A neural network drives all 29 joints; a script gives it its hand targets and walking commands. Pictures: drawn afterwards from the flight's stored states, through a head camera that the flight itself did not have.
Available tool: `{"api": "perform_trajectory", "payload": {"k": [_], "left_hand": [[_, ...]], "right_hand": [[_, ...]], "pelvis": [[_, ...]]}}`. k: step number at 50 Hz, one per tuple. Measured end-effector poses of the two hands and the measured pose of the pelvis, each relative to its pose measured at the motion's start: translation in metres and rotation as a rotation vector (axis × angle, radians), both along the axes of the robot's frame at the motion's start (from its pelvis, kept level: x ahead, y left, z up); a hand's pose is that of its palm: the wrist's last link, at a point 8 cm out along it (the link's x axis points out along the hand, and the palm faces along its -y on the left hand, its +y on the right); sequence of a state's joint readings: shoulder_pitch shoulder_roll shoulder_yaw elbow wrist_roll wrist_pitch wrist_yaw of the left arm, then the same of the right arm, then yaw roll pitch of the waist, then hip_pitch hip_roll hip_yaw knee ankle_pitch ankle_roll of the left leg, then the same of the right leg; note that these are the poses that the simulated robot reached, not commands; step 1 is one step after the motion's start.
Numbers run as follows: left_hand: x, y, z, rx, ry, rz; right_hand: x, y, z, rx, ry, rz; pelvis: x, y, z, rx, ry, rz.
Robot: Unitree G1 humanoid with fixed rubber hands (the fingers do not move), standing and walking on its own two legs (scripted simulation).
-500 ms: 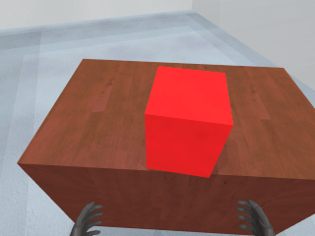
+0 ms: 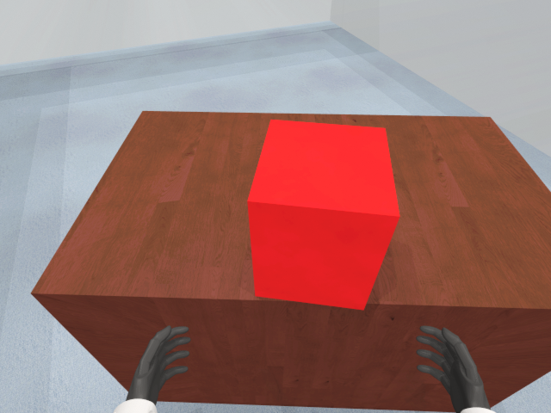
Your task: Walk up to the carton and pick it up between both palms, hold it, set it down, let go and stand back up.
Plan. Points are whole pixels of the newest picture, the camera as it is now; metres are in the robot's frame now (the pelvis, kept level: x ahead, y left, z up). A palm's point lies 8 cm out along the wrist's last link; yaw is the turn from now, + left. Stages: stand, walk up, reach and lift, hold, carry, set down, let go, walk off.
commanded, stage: reach and lift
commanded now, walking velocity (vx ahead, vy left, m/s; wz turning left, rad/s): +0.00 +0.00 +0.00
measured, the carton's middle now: (317, 215) +0.45 -0.02 +0.03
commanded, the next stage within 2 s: none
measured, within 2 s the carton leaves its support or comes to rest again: neither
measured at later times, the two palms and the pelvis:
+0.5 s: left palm (152, 337) +0.22 +0.21 +0.02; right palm (452, 345) +0.23 -0.19 +0.02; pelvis +0.02 +0.00 +0.00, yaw +0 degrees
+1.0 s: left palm (166, 257) +0.31 +0.21 +0.08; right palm (462, 281) +0.30 -0.20 +0.08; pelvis +0.00 +0.00 +0.00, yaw -1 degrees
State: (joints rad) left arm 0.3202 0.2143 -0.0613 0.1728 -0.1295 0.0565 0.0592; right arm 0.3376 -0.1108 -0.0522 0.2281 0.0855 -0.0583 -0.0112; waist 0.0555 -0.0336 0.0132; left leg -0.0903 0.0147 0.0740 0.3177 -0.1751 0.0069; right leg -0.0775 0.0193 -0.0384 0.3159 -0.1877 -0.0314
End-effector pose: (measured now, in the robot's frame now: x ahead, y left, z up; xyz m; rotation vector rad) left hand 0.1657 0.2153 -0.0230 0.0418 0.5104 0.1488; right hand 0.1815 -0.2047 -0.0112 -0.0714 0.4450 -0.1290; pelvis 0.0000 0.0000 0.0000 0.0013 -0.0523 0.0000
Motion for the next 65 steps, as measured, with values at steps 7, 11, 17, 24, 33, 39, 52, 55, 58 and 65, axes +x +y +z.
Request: {"api": "perform_trajectory", "payload": {"k": [7, 11, 17, 24, 33, 39, 52, 55, 58, 65], "left_hand": [[0.02, -0.002, 0.015, 0.0, -0.08, -0.017], [0.03, -0.004, 0.023, -0.004, -0.121, -0.026], [0.04, -0.003, 0.035, 0.007, -0.187, -0.04], [0.051, -0.001, 0.042, 0.004, -0.215, -0.048], [0.085, -0.005, 0.063, -0.024, -0.226, -0.067], [0.111, -0.008, 0.088, -0.025, -0.244, -0.082], [0.147, -0.009, 0.108, -0.034, -0.212, -0.069], [0.157, -0.011, 0.115, -0.033, -0.222, -0.065], [0.166, -0.014, 0.126, -0.035, -0.239, -0.07], [0.184, -0.015, 0.143, -0.032, -0.235, -0.072]], "right_hand": [[0.016, 0.005, 0.011, 0.028, -0.063, -0.011], [0.023, 0.007, 0.016, 0.047, -0.097, -0.015], [0.034, 0.011, 0.025, 0.063, -0.16, -0.016], [0.048, 0.013, 0.032, 0.071, -0.197, -0.017], [0.077, 0.012, 0.053, 0.076, -0.221, -0.037], [0.094, 0.008, 0.072, 0.076, -0.243, -0.054], [0.121, 0.001, 0.092, 0.077, -0.241, -0.045], [0.132, 0.002, 0.098, 0.083, -0.244, -0.037], [0.142, 0.004, 0.106, 0.084, -0.251, -0.028], [0.159, 0.004, 0.123, 0.084, -0.256, -0.034]], "pelvis": [[0.005, -0.003, 0.0, 0.0, 0.003, 0.002], [0.009, -0.003, 0.0, 0.0, 0.004, 0.004], [0.015, -0.003, -0.001, -0.001, -0.001, 0.004], [0.02, -0.002, -0.001, 0.0, -0.009, 0.007], [0.019, -0.001, 0.0, -0.001, -0.004, 0.002], [0.015, 0.001, 0.0, -0.004, -0.01, -0.006], [0.002, 0.001, 0.001, -0.001, 0.021, -0.023], [-0.001, 0.0, 0.001, 0.0, 0.033, -0.023], [-0.002, -0.001, 0.0, -0.001, 0.037, -0.021], [-0.003, -0.003, 0.0, -0.002, 0.033, -0.015]]}}
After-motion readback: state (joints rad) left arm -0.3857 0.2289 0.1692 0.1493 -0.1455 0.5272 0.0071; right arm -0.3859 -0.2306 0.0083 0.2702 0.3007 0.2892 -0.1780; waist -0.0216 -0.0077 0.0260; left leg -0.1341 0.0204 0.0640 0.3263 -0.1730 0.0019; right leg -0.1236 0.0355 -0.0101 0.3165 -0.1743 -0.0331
